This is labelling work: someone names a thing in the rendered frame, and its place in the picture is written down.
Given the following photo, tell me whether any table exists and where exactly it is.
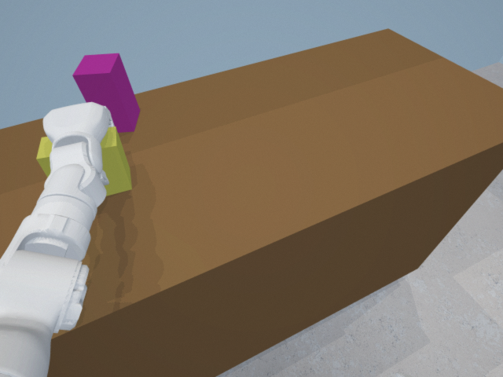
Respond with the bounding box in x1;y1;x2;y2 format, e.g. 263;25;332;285
0;28;503;377

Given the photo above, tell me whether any left robot hand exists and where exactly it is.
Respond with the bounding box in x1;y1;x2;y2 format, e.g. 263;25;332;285
43;102;115;185

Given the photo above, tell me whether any left robot forearm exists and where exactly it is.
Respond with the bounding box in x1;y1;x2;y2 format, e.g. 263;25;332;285
0;131;106;277

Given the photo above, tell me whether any robot left upper arm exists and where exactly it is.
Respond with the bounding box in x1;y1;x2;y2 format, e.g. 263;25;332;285
0;249;89;377

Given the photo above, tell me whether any sponge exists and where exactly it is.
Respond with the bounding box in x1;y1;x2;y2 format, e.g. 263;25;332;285
36;126;132;196

